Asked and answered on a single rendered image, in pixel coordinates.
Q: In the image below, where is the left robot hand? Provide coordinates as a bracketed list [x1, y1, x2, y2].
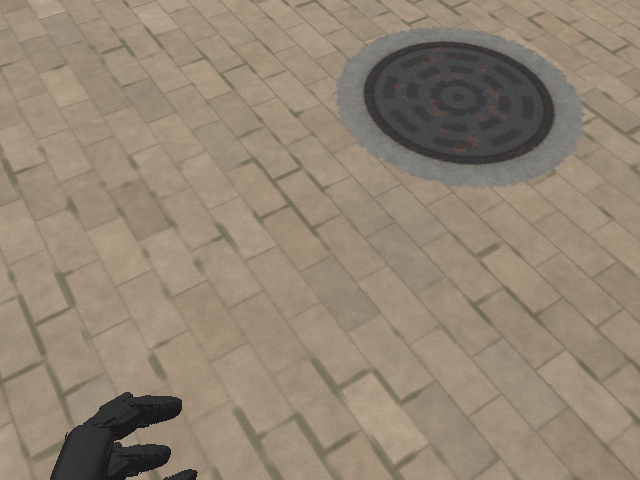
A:
[50, 392, 198, 480]

